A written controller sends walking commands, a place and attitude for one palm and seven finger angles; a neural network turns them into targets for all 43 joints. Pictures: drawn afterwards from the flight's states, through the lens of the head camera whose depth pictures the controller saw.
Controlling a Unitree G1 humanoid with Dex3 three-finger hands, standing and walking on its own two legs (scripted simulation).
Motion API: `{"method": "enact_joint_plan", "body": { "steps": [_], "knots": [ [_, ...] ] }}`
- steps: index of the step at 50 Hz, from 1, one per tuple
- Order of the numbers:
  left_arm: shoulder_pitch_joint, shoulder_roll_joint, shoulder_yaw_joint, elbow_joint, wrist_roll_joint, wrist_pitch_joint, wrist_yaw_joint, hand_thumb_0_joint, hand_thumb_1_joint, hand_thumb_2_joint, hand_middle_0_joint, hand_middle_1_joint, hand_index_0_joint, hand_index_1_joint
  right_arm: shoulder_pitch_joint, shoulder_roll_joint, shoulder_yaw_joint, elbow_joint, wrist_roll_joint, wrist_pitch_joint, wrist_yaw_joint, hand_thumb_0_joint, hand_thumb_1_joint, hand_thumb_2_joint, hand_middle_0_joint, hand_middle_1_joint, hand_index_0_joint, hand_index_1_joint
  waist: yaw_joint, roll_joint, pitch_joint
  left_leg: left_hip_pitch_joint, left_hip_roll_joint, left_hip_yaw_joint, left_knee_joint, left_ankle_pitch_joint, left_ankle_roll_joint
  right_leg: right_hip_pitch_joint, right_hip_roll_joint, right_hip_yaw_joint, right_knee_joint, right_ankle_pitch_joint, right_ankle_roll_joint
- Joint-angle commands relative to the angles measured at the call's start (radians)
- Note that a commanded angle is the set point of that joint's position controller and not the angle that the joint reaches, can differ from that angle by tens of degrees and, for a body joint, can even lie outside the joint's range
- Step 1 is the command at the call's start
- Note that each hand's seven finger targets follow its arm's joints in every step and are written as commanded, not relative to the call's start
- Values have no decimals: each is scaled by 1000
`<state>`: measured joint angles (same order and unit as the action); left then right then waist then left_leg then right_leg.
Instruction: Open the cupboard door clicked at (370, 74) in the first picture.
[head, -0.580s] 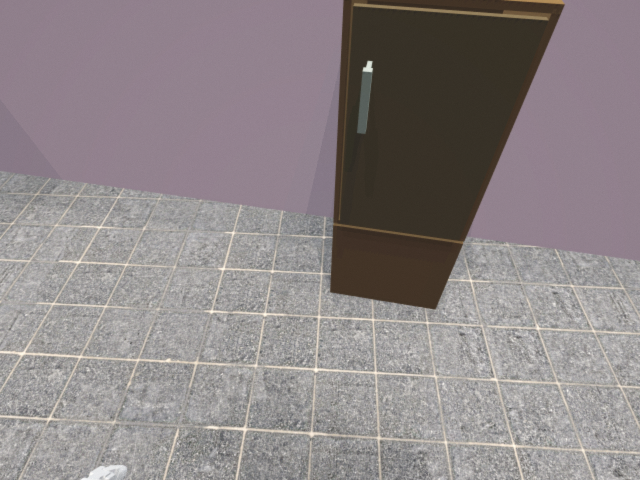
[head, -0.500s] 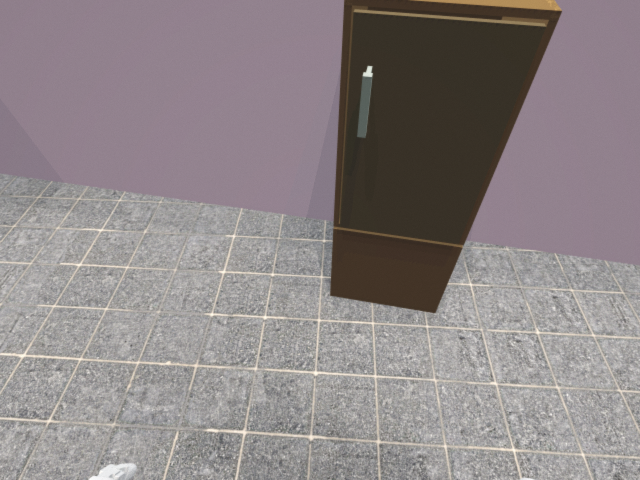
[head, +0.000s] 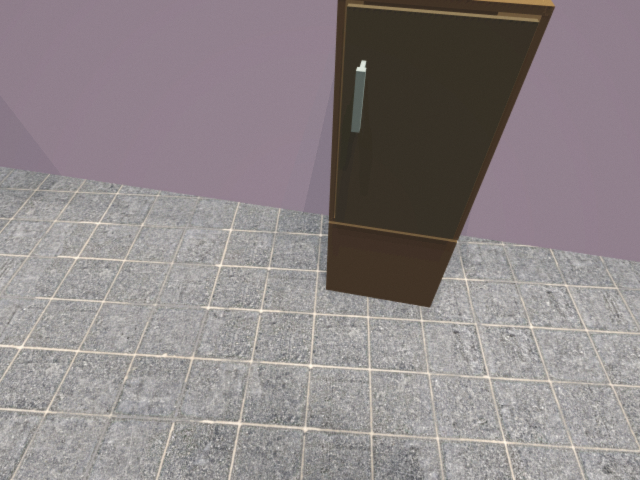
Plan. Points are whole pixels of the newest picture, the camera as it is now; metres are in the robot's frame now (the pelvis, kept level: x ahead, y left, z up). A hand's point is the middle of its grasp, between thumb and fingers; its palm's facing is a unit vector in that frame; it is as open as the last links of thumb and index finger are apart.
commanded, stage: stand and wait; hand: left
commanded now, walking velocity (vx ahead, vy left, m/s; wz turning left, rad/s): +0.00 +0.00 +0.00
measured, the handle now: (359, 97) +0.86 -0.03 +0.06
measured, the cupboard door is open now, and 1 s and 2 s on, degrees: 0 0 0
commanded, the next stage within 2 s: look at it before walking up in 0.24 s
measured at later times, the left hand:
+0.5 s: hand out of the picture +0.08 +0.24 -0.15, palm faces -0.03 -0.94 -0.33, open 7.4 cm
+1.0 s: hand out of the picture +0.08 +0.24 -0.15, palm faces -0.03 -0.94 -0.34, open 7.4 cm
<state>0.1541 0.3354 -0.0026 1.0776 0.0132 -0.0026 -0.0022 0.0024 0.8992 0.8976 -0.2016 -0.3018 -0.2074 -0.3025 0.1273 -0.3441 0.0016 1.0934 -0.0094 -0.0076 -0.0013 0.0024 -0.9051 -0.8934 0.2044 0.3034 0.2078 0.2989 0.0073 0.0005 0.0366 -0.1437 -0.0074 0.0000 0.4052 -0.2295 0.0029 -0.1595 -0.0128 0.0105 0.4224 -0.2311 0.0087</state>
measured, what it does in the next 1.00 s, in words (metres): stands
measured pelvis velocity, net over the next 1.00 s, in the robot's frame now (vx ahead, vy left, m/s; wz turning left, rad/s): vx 0.00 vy -0.01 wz -0.01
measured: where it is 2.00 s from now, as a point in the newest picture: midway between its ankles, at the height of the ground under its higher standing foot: outside the picture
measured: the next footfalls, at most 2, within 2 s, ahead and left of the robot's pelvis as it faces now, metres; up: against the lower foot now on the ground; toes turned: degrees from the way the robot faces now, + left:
left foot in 1.92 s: +0.28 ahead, +0.05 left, +0.00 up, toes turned -2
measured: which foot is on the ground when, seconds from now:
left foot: down 0.00-1.00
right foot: down 0.00-1.00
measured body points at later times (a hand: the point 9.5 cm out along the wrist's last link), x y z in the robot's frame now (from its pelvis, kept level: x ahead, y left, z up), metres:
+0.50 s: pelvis +0.00 -0.01 +0.00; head +0.00 -0.01 +0.45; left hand +0.08 +0.29 -0.13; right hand +0.08 -0.30 -0.13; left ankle -0.01 +0.12 -0.74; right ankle +0.00 -0.12 -0.74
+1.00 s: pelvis +0.00 -0.01 +0.00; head +0.01 -0.01 +0.45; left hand +0.08 +0.29 -0.13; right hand +0.09 -0.30 -0.13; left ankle -0.01 +0.12 -0.74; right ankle +0.00 -0.12 -0.74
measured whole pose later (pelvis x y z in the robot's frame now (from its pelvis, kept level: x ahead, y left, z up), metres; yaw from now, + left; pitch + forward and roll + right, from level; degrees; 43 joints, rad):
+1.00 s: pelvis +0.00 -0.01 +0.00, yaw +0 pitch -2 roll +0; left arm 0.14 0.34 0.00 1.09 0.01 -0.01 0.00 0.00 0.90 0.90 -0.20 -0.30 -0.21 -0.30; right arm 0.11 -0.34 0.01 1.11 -0.01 -0.01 0.00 0.00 -0.91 -0.89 0.20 0.30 0.21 0.30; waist 0.01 0.00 0.03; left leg -0.12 0.01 0.00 0.35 -0.21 -0.01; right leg -0.14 0.00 0.01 0.38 -0.21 0.00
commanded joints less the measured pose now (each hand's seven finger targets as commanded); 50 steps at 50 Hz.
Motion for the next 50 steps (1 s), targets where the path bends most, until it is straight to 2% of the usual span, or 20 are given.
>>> {"method": "enact_joint_plan", "body": {
  "steps": [1, 5, 8, 13, 21, 24, 28, 31, 38, 40, 50],
  "knots": [
    [-56, 207, 40, -71, -2, -25, 15, 0, 900, 900, -200, -300, -200, -300, -61, -192, -41, -63, 1, -26, -12, 0, -900, -900, 200, 300, 200, 300, -3, -10, -70, -2, 114, -92, -73, 144, 27, 26, -110, 89, -76, 149, -41],
    [-61, 207, 38, -63, -3, -22, 14, 0, 900, 900, -200, -300, -200, -300, -57, -195, -38, -52, 0, -27, -12, 0, -900, -900, 200, 300, 200, 300, -5, 2, -56, -5, 116, -96, -90, 125, 26, 16, -107, 93, -84, 122, -40],
    [-62, 209, 39, -61, -2, -23, 14, 0, 900, 900, -200, -300, -200, -300, -54, -194, -37, -48, 0, -25, -11, 0, -900, -900, 200, 300, 200, 300, -5, -17, -44, -14, 115, -98, -94, 106, 25, 9, -107, 96, -93, 98, -39],
    [-60, 209, 37, -61, -3, -25, 14, 0, 900, 900, -200, -300, -200, -300, -53, -197, -37, -45, 0, -27, -11, 0, -900, -900, 200, 300, 200, 300, -4, -13, -63, 3, 118, -97, -95, 118, 24, 11, -108, 98, -94, 106, -40],
    [-63, 208, 39, -63, -1, -26, 14, 0, 900, 900, -200, -300, -200, -300, -53, -193, -37, -45, 0, -26, -11, 0, -900, -900, 200, 300, 200, 300, -5, -19, -52, 1, 119, -95, -94, 128, 21, 6, -106, 101, -102, 117, -41],
    [-64, 206, 39, -64, -1, -25, 13, 0, 900, 900, -200, -300, -200, -300, -56, -194, -37, -44, 0, -27, -10, 0, -900, -900, 200, 300, 200, 300, -5, -1, -47, 1, 119, -94, -102, 106, 21, -2, -104, 102, -106, 91, -38],
    [-64, 208, 39, -64, -1, -27, 14, 0, 900, 900, -200, -300, -200, -300, -55, -194, -37, -44, 0, -28, -11, 0, -900, -900, 200, 300, 200, 300, -6, -16, -64, 14, 122, -92, -96, 142, 20, 11, -106, 100, -98, 139, -39],
    [-59, 205, 39, -62, -1, -26, 13, 0, 900, 900, -200, -300, -200, -300, -58, -195, -36, -44, 1, -28, -12, 0, -900, -900, 200, 300, 200, 300, -4, 1, -60, 14, 122, -93, -98, 138, 21, 10, -104, 100, -101, 134, -39],
    [-57, 208, 39, -59, -2, -28, 14, 0, 900, 900, -200, -300, -200, -300, -55, -197, -35, -41, 2, -30, -14, 0, -900, -900, 200, 300, 200, 300, -7, -4, -87, 35, 127, -87, -94, 190, 20, 36, -107, 96, -91, 202, -40],
    [-56, 208, 38, -56, -2, -27, 14, 0, 900, 900, -200, -300, -200, -300, -63, -198, -35, -41, 2, -29, -14, 0, -900, -900, 200, 300, 200, 300, -4, -2, -68, 33, 127, -86, -99, 181, 19, 25, -106, 95, -95, 195, -38],
    [-58, 210, 40, -56, -2, -27, 14, 0, 900, 900, -200, -300, -200, -300, -63, -202, -37, -39, 1, -29, -16, 0, -900, -900, 200, 300, 200, 300, -5, -6, -67, 55, 131, -77, -101, 198, 17, 24, -103, 103, -100, 223, -41]
  ]
}}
